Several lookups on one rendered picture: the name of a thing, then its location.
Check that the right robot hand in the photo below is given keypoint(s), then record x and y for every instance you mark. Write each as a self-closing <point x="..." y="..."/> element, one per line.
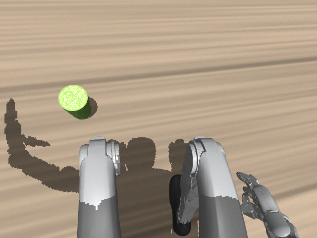
<point x="264" y="202"/>

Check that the cup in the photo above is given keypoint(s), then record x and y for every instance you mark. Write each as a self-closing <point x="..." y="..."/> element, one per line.
<point x="74" y="99"/>

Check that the right robot arm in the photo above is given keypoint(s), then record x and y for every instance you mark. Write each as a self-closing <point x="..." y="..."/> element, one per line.
<point x="279" y="226"/>

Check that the right robot foot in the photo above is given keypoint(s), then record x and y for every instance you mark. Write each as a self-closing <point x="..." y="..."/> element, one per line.
<point x="174" y="199"/>

